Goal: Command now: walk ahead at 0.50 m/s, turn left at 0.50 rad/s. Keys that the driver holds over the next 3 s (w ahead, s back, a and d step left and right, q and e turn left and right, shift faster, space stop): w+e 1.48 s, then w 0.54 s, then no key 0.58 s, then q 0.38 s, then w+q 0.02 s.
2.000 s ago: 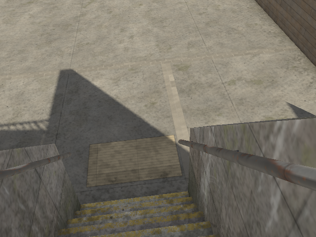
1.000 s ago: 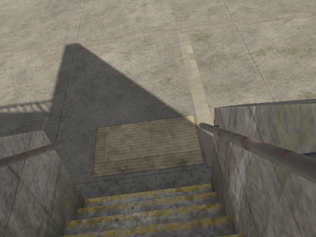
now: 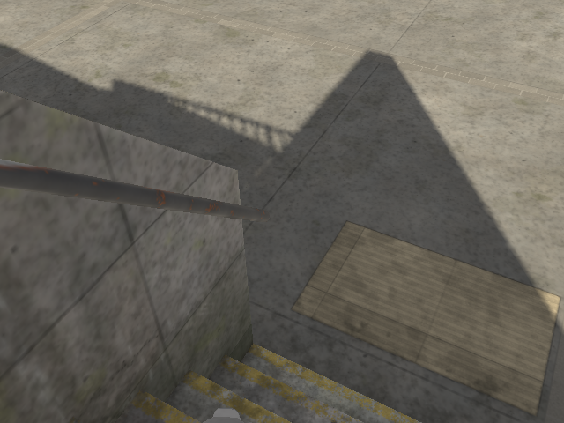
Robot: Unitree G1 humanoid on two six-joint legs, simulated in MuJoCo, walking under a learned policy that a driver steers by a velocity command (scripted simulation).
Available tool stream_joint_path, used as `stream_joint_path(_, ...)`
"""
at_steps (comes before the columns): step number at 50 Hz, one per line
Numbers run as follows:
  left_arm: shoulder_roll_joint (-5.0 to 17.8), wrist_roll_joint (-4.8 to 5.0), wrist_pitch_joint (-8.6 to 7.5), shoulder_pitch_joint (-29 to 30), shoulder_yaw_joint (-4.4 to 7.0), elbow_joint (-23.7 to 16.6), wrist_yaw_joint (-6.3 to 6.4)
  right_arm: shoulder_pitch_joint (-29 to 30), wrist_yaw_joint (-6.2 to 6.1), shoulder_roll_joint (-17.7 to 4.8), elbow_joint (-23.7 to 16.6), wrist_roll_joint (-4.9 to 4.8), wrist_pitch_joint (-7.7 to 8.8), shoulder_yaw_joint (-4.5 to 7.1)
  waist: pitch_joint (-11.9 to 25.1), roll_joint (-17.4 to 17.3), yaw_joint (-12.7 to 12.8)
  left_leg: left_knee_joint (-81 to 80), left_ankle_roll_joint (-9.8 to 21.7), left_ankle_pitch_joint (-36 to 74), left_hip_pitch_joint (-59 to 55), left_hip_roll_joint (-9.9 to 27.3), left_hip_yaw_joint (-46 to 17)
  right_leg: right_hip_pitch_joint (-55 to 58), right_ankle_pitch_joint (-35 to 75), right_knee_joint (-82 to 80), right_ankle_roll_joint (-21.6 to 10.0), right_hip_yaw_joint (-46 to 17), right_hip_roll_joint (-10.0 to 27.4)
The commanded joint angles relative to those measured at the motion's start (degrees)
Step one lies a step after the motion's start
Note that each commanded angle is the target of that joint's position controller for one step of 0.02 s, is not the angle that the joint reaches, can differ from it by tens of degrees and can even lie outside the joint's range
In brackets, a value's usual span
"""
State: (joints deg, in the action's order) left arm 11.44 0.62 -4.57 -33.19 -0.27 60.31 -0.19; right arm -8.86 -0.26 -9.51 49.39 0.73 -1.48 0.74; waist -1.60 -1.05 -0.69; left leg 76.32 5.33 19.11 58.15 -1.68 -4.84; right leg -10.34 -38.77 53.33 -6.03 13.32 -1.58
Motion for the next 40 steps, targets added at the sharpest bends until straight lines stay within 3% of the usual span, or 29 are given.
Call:
stream_joint_path(1,7.58,-1.18,-1.36,4.55,0.93,-3.91,0.38,4.53,0.81,-2.96,-2.13,1.74,1.46,0.42,-6.95,3.00,-0.08,-12.49,1.48,15.17,-10.56,-0.38,3.26,-13.10,23.26,-14.12,6.29,-13.04,11.69)
stream_joint_path(5,7.88,-3.77,1.70,-4.21,1.61,-0.99,1.23,14.19,1.36,-3.85,-3.99,-0.42,2.59,2.03,-12.65,2.47,7.36,-31.15,0.48,7.59,-1.08,0.82,-0.36,4.62,30.82,-8.30,-0.49,-20.99,14.84)
stream_joint_path(7,5.56,-4.47,2.31,-4.53,1.31,-1.12,2.03,19.17,1.63,-3.10,-4.97,-3.45,3.19,1.23,-11.88,3.27,10.33,-46.85,-0.35,5.87,-10.18,3.33,3.32,6.44,37.28,-5.51,-2.59,-17.99,11.77)
stream_joint_path(8,6.07,-4.06,2.99,-2.87,1.94,-0.60,2.33,16.28,1.07,-3.80,-4.61,-3.87,2.82,1.35,-11.76,4.57,9.87,-52.85,-0.31,7.17,-18.08,8.13,1.11,2.92,34.74,-2.63,-5.03,-18.40,12.54)
stream_joint_path(9,4.40,-4.62,3.54,-4.53,1.31,0.31,2.27,12.97,1.08,-4.66,-3.38,-2.87,2.63,1.31,-8.92,5.10,9.74,-57.53,-0.11,7.95,-25.51,9.90,0.38,3.69,35.51,1.17,-6.01,-19.68,11.03)
stream_joint_path(10,4.83,-3.67,2.70,-2.96,1.62,0.34,2.53,5.86,1.12,-5.93,0.33,-0.93,2.88,1.29,-4.10,5.95,6.66,-53.25,-0.48,9.71,-36.50,8.88,1.39,-0.05,40.44,10.08,-5.99,-19.49,11.58)
stream_joint_path(12,5.34,-2.53,0.79,-0.92,1.91,0.21,1.84,-9.52,0.90,-9.46,8.27,0.94,2.27,2.23,2.06,-0.88,-0.96,-57.43,-0.52,8.56,-51.52,4.78,6.24,-2.77,50.51,28.11,-4.78,-18.28,9.16)
stream_joint_path(13,6.81,-1.45,0.82,0.17,3.12,-1.04,1.37,-12.61,1.69,-9.86,9.66,2.39,2.24,2.45,-2.57,-11.97,-3.54,-69.82,1.53,8.29,-58.11,5.80,7.13,-12.84,26.65,45.44,-3.08,-14.76,1.20)
stream_joint_path(14,9.50,-0.63,1.04,4.94,4.39,-2.58,1.38,-17.48,1.82,-11.12,10.31,2.70,2.25,2.69,-1.09,-14.27,-6.73,-51.31,4.11,25.56,-75.31,12.34,2.11,-34.66,-9.84,59.78,-1.61,-12.78,-5.27)
stream_joint_path(15,6.45,1.02,0.70,-3.49,3.75,-3.44,2.41,-19.05,1.79,-12.21,10.13,2.29,3.30,2.01,6.58,-10.90,-1.71,-34.45,4.41,46.82,-88.60,23.79,-3.99,-47.46,-14.56,54.58,-0.79,-18.32,-1.33)
stream_joint_path(16,4.37,-0.30,1.74,-2.88,3.13,-2.32,3.28,-22.11,1.65,-13.20,10.62,1.06,3.34,3.07,9.46,-11.26,-3.99,-35.05,7.58,27.75,-87.83,25.75,-6.47,-52.54,-12.84,54.14,-0.81,-18.61,1.90)
stream_joint_path(17,4.28,-0.82,1.80,-2.23,3.01,-2.28,3.15,-19.52,1.31,-11.11,8.99,0.70,4.29,2.39,7.28,-5.45,-2.09,-38.62,6.09,4.33,-76.48,23.39,-3.84,-50.40,-4.60,43.15,0.00,-19.96,3.69)
stream_joint_path(18,2.89,-2.31,1.66,1.82,2.93,-3.11,2.87,-17.59,0.86,-9.61,9.61,1.22,5.53,2.22,5.50,-6.62,-1.36,-38.29,4.71,-6.17,-67.22,21.44,-4.10,-50.29,2.56,42.47,-0.29,-21.42,3.03)
stream_joint_path(19,1.51,-3.44,2.79,4.96,2.28,-5.99,2.35,-16.20,-0.28,-12.56,8.57,1.38,5.94,2.83,5.30,-10.42,0.21,-44.79,9.86,-20.89,-52.26,27.33,-10.33,-43.24,15.77,35.08,1.72,-21.01,3.37)
stream_joint_path(20,2.01,-4.56,4.09,11.07,2.59,-8.71,1.69,-12.56,-0.80,-8.71,8.71,0.67,5.65,1.59,0.20,-2.99,2.64,-48.85,9.30,-27.07,-37.45,26.29,-8.26,-36.35,30.73,25.32,4.32,-20.85,3.27)
stream_joint_path(21,3.01,-4.31,4.92,9.03,3.35,-6.82,1.49,-12.07,-0.31,-9.44,8.68,1.31,5.97,1.72,-3.14,-2.35,4.46,-45.25,8.41,-20.25,-28.89,23.56,-4.49,-30.01,35.90,22.09,5.81,-18.73,2.60)
stream_joint_path(22,2.25,-4.36,5.82,3.76,3.44,-4.54,1.22,-10.26,-0.04,-11.40,7.38,1.53,6.65,2.45,-1.63,-4.50,6.64,-41.75,7.74,-11.42,-26.60,23.28,-3.61,-26.07,38.22,25.04,6.30,-16.81,1.97)
stream_joint_path(25,1.41,-3.21,5.28,10.74,3.37,-8.84,-0.65,-4.96,-1.36,-7.05,6.58,-1.83,7.80,1.37,-2.04,-6.80,8.49,-34.69,0.37,-44.22,-19.51,18.22,0.90,-22.87,70.51,8.25,5.11,-21.19,1.99)
stream_joint_path(27,1.47,-2.84,4.87,10.90,2.87,-9.43,-1.08,-1.84,-1.40,-8.39,5.05,-2.28,7.78,1.35,-1.09,-5.68,9.36,-32.34,-1.34,-51.34,-13.07,15.95,4.85,-10.81,73.28,1.41,4.41,-17.83,0.70)
stream_joint_path(29,3.06,-2.43,5.19,9.66,2.98,-9.33,-0.73,-1.94,-0.85,-10.68,4.58,-1.11,7.85,1.85,-2.82,-6.30,8.73,-27.24,-1.56,-46.37,-13.36,16.04,8.31,-3.66,69.62,-2.86,4.27,-12.57,0.06)
stream_joint_path(31,3.63,-1.54,4.52,13.01,2.73,-10.66,-0.10,-7.36,-1.62,-10.76,5.75,1.39,7.11,2.48,-5.96,-4.94,4.82,-16.72,-1.11,-44.83,-25.15,17.46,9.08,-8.33,71.12,-17.72,2.91,-11.38,3.61)
stream_joint_path(33,6.09,-1.23,2.95,6.93,3.50,-7.16,-0.43,-12.97,-3.37,-10.26,8.19,2.31,3.72,2.51,-5.32,0.15,4.21,2.67,1.17,-30.13,-37.70,16.62,11.37,-6.19,59.14,-35.73,0.26,-12.21,5.24)
stream_joint_path(34,6.45,-0.82,2.54,-0.61,4.53,-4.22,-1.04,-12.89,-4.65,-12.49,8.38,2.60,2.16,3.72,-0.50,0.67,7.56,16.45,2.95,-21.46,-32.92,16.14,9.41,8.29,49.10,-37.59,-0.96,-14.98,5.48)
stream_joint_path(35,9.50,0.06,2.27,-5.65,5.34,-2.03,-1.91,-11.30,-4.71,-8.37,8.42,2.28,1.94,3.18,1.50,7.37,11.04,46.31,2.32,-43.58,-26.02,8.31,11.92,12.27,62.86,-32.05,-4.62,-19.28,9.11)
stream_joint_path(36,14.07,-0.45,2.12,-4.85,4.16,-0.97,-2.95,-11.67,-3.56,-0.82,2.40,1.27,1.95,1.29,-1.62,22.42,3.56,62.37,0.91,-73.32,1.65,0.75,13.34,19.05,96.87,-5.53,-1.76,-21.70,10.11)
stream_joint_path(37,14.20,2.62,2.12,-6.59,4.45,-0.18,-3.17,-9.55,-3.58,-2.19,-1.60,1.94,1.88,0.64,3.14,22.21,2.46,56.52,1.42,-73.18,12.01,3.00,9.59,22.35,96.37,-6.13,0.11,-29.77,11.23)
stream_joint_path(38,13.17,2.40,2.88,-8.39,4.36,-1.17,-2.37,-6.90,-3.41,-6.39,-1.87,1.21,2.09,1.69,6.34,16.37,5.03,52.41,0.78,-70.95,18.04,3.09,8.13,23.04,74.76,-11.40,-4.21,-36.72,14.25)
stream_joint_path(39,16.75,0.96,3.79,-8.21,5.19,-0.61,-1.26,-5.86,-2.89,-5.15,-1.73,1.85,2.60,1.08,7.16,15.01,4.96,48.02,-0.48,-62.97,20.99,3.52,3.65,19.21,37.63,-23.09,-10.19,-53.49,20.97)
stream_joint_path(40,15.66,-0.11,4.28,-4.39,4.74,-2.36,-0.64,0.15,-2.65,-8.04,-1.69,1.68,2.09,1.60,0.91,11.83,5.33,40.75,-2.05,-53.92,21.50,4.89,1.39,10.68,10.83,-30.79,-8.30,-58.65,20.73)
